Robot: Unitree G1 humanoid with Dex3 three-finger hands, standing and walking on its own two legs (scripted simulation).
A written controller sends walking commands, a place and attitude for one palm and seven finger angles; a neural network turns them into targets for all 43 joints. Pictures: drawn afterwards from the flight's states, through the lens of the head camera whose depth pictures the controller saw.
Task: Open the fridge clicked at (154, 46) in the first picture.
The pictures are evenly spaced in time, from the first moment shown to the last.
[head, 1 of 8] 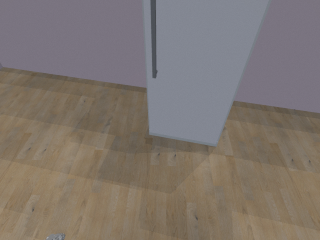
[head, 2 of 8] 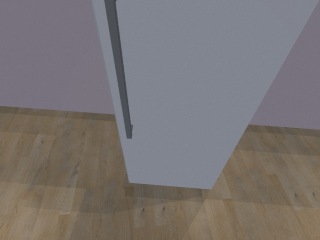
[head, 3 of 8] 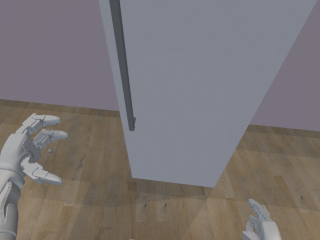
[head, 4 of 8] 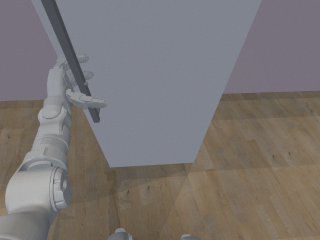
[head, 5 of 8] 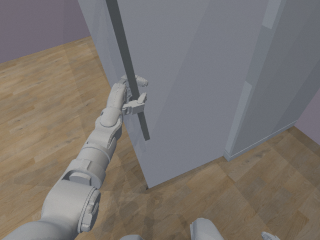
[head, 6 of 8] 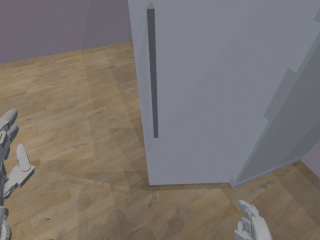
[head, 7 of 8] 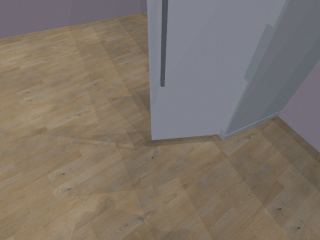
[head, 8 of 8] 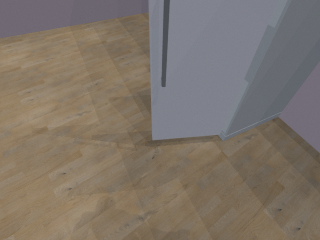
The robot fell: no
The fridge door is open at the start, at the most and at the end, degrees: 0 87 70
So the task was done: yes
